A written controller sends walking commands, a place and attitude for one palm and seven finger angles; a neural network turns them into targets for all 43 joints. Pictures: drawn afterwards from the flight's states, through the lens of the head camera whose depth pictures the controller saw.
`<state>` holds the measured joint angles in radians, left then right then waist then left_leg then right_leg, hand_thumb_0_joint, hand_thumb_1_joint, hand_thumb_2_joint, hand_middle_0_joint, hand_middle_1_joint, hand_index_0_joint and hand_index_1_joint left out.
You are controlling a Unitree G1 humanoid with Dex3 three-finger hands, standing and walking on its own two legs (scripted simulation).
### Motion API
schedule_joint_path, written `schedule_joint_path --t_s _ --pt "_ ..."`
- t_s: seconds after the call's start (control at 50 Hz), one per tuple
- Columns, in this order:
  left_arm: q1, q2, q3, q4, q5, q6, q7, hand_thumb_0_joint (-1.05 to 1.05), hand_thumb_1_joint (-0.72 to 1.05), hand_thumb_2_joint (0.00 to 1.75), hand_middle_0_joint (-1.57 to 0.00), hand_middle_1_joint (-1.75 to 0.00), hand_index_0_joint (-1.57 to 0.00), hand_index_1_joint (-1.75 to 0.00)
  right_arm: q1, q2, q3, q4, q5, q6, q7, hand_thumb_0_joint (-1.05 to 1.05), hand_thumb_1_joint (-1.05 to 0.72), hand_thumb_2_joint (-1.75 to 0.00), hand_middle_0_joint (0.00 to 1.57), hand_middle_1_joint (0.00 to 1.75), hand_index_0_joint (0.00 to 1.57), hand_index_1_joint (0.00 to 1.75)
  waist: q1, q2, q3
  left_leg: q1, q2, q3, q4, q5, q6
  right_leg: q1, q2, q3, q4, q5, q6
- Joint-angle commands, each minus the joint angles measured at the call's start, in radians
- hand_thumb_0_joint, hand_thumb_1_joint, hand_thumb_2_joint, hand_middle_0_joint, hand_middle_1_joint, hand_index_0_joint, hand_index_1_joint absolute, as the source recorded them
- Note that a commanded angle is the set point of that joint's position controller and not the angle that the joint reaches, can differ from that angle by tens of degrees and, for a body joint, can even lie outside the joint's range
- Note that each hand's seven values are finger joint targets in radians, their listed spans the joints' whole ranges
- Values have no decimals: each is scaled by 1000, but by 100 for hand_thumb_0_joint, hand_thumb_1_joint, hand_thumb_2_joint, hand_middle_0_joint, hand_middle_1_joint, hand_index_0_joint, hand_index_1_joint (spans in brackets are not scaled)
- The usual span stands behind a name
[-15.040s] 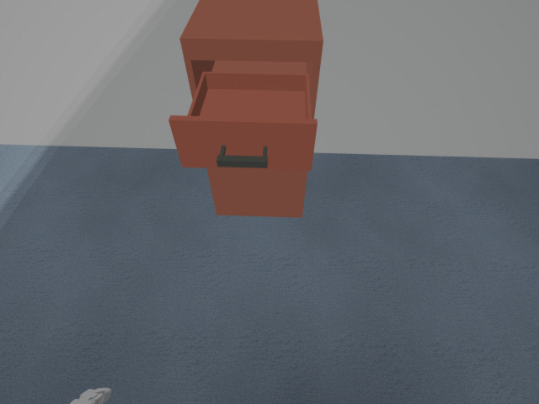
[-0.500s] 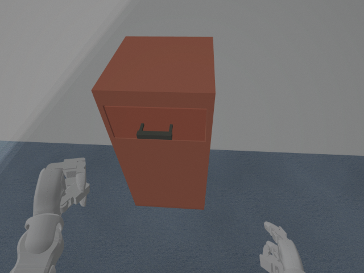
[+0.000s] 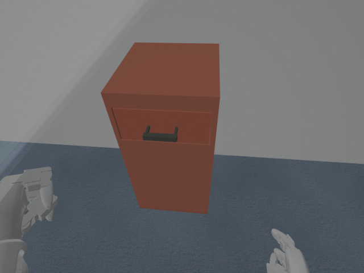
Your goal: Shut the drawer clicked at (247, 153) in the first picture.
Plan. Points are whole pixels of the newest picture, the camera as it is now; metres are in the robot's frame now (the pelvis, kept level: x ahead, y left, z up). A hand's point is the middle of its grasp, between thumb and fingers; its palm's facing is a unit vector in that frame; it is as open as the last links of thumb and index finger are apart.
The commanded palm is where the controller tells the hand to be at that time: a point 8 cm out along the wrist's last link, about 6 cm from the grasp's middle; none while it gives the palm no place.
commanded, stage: step back with the hand held close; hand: left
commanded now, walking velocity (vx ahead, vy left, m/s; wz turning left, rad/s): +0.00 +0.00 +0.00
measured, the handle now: (161, 133) +0.61 +0.17 -0.09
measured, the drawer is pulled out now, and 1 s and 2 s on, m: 0.00 0.00 0.00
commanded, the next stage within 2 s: stop stepping back and stand still in 1.44 s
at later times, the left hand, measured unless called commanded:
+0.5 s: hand (36, 212) +0.16 +0.26 +0.15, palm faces +0.31 -0.80 -0.51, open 3.2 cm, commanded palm +0.09 +0.30 +0.17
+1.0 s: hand (0, 270) +0.07 +0.25 +0.16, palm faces +0.41 -0.75 -0.52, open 3.2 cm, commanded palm +0.01 +0.29 +0.17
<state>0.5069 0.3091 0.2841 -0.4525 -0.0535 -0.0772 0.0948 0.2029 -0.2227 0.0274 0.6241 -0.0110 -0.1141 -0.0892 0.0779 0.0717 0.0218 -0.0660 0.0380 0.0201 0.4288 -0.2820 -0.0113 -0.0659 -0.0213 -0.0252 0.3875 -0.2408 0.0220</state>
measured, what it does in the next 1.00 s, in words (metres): shifts its weight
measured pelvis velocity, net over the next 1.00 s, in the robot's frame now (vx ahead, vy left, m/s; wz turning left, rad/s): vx -0.11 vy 0.01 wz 0.05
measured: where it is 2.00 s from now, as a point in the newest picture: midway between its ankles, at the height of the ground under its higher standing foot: outside the picture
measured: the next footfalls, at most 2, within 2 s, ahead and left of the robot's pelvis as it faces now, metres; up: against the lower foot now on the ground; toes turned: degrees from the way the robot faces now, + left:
right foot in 1.30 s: -0.23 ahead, -0.08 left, +0.00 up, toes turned -4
left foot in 1.84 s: -0.20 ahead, +0.13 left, +0.00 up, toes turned -1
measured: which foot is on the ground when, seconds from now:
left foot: down 0.00-1.00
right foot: down 0.00-1.00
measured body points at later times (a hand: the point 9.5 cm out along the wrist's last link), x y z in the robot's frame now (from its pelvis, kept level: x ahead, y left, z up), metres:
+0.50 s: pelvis -0.04 +0.02 +0.00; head -0.01 +0.01 +0.45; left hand +0.13 +0.30 +0.18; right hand +0.14 -0.22 -0.09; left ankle -0.03 +0.13 -0.74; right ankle -0.01 -0.13 -0.74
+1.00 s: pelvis -0.11 +0.01 -0.02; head -0.08 +0.01 +0.43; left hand +0.05 +0.29 +0.19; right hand +0.07 -0.23 -0.10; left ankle -0.03 +0.13 -0.74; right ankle -0.02 -0.13 -0.74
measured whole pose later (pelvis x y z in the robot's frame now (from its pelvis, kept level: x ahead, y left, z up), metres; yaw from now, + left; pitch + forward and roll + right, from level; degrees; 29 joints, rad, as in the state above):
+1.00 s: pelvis -0.11 +0.01 -0.02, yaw +3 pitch +0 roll -1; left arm 0.61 0.39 0.42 -0.57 0.00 -0.30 0.13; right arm 0.21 -0.22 -0.03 0.57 0.00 -0.08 -0.08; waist 0.00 0.02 0.06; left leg -0.44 0.01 -0.01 0.65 -0.28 0.03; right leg -0.40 0.01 0.04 0.56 -0.16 0.03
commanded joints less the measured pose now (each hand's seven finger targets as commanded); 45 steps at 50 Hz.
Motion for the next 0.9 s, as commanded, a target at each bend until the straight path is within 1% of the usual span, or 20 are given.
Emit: schedule_joint_path --t_s 0.0,0.02,0.04,0.06,0.08,0.1,0.16,0.22,0.24,0.34,0.36,0.46,0.54,0.6,0.64,0.7,0.74,0.78,0.84,0.88 --pt "-88 192 126 -232 2 -74 23 0 90 90 -140 -160 -140 -160 -137 -93 -34 -167 -5 -74 -14 0 -90 -90 20 30 20 30 -2 -18 -45 -18 -29 16 -65 220 35 -10 31 -12 -64 173 -34" --pt "-84 193 128 -237 2 -76 24 0 90 90 -140 -160 -140 -160 -135 -92 -34 -165 -5 -76 -12 0 -90 -90 20 30 20 30 -1 -5 -51 -15 -29 17 -63 235 34 -4 30 -12 -62 189 -35" --pt "-278 363 304 -310 9 -143 35 0 90 90 -140 -160 -140 -160 -122 -108 -20 -213 2 -49 -4 0 -90 -90 20 30 20 30 -49 47 62 -97 -29 12 -65 140 41 -91 -6 66 -120 210 -31" --pt "-84 241 226 -178 7 -143 25 0 90 90 -140 -160 -140 -160 -135 -103 -37 -179 -4 -27 -6 0 -90 -90 20 30 20 30 -54 -56 37 -110 -28 -1 -45 145 48 -114 -22 63 -125 200 -32" --pt "7 177 174 -141 6 -138 14 0 90 90 -140 -160 -140 -160 -130 -109 -48 -187 -4 -6 2 0 -90 -90 20 30 20 30 -57 -81 26 -92 -23 6 -36 175 48 -130 -24 70 -129 213 -32" --pt "11 165 149 -176 8 -148 8 0 90 90 -140 -160 -140 -160 -129 -116 -52 -189 -7 8 8 0 -90 -90 20 30 20 30 -65 -65 0 -91 -19 7 -37 194 47 -122 -27 63 -122 227 -30" --pt "72 177 163 -197 10 -169 13 0 90 90 -140 -160 -140 -160 -128 -116 -66 -196 -7 34 9 0 -90 -90 20 30 20 30 -66 -33 -92 -82 -12 14 -49 296 47 -69 -24 28 -75 325 -19" --pt "113 206 192 -224 4 -175 24 0 90 90 -140 -160 -140 -160 -126 -116 -79 -214 0 56 6 0 -90 -90 20 30 20 30 -65 -46 -173 -76 -4 12 -49 397 44 -31 -15 7 -29 397 -8" --pt "117 220 202 -237 2 -176 26 0 90 90 -140 -160 -140 -160 -134 -116 -79 -220 1 59 3 0 -90 -90 20 30 20 30 -61 -27 -181 -85 -4 6 -50 419 43 -25 -14 3 -18 407 -8" --pt "136 241 220 -278 -1 -182 38 0 90 90 -140 -160 -140 -160 -131 -116 -88 -237 7 71 -7 0 -90 -90 20 30 20 30 -59 -22 -211 -122 4 -4 -46 454 41 -12 -3 -3 28 437 2" --pt "134 233 211 -280 0 -183 39 0 90 90 -140 -160 -140 -160 -128 -116 -87 -239 8 70 -8 0 -90 -90 20 30 20 30 -61 -17 -192 -137 6 -8 -52 450 41 -21 2 -6 37 422 4" --pt "128 224 204 -283 10 -190 45 0 90 90 -140 -160 -140 -160 -122 -121 -90 -240 10 59 -12 0 -90 -90 20 30 20 30 -65 3 -158 -239 25 -23 -81 306 56 -11 13 1 78 338 10" --pt "110 225 210 -275 19 -198 50 0 90 90 -140 -160 -140 -160 -124 -128 -93 -242 9 49 -11 0 -90 -90 20 30 20 30 -72 -17 -109 -393 27 -38 -106 41 72 20 11 29 84 245 8" --pt "106 219 208 -256 26 -212 57 0 90 90 -140 -160 -140 -160 -114 -123 -92 -238 12 43 -8 0 -90 -90 20 30 20 30 -80 -57 -73 -451 14 -39 -94 -131 75 -18 1 52 41 123 3" --pt "79 235 214 -297 31 -225 60 0 90 90 -140 -160 -140 -160 -108 -129 -96 -240 9 35 -8 0 -90 -90 20 30 20 30 -86 -60 -71 -448 4 -42 -74 -174 73 -54 -3 68 0 34 0" --pt "87 218 202 -293 33 -242 65 0 90 90 -140 -160 -140 -160 -96 -127 -94 -233 7 23 -7 0 -90 -90 20 30 20 30 -89 -41 -67 -426 14 -49 -79 -190 73 -103 5 56 -6 -40 1" --pt "71 231 211 -322 40 -251 68 0 90 90 -140 -160 -140 -160 -96 -135 -94 -235 3 13 -11 0 -90 -90 20 30 20 30 -90 16 -74 -483 36 -83 -124 -241 84 -53 26 43 41 -36 6" --pt "87 218 213 -305 47 -257 70 0 90 90 -140 -160 -140 -160 -100 -137 -93 -239 6 1 -12 0 -90 -90 20 30 20 30 -83 71 -67 -580 73 -115 -173 -319 104 15 54 31 135 -11 12" --pt "104 236 240 -310 56 -269 68 0 90 90 -140 -160 -140 -160 -105 -136 -100 -243 13 -21 -11 0 -90 -90 20 30 20 30 -77 90 -95 -678 88 -138 -166 -346 124 107 77 55 232 131 12" --pt "106 238 256 -300 60 -278 67 0 90 90 -140 -160 -140 -160 -107 -133 -104 -239 12 -30 -9 0 -90 -90 20 30 20 30 -76 67 -81 -748 83 -131 -127 -383 133 122 72 101 252 148 6"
